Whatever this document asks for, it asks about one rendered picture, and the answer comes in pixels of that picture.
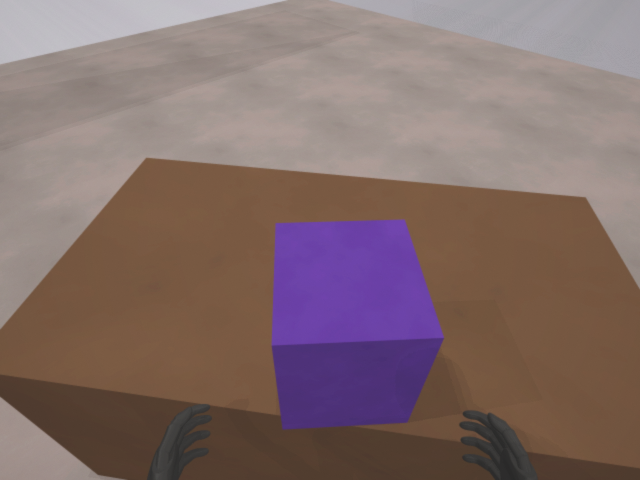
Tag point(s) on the pedestal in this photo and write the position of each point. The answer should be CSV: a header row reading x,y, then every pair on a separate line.
x,y
165,301

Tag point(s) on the robot right hand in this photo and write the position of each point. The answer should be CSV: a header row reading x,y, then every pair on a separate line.
x,y
509,461

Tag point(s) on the carton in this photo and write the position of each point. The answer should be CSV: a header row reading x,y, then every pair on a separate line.
x,y
354,329

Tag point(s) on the robot left hand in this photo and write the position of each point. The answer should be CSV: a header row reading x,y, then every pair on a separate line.
x,y
169,459

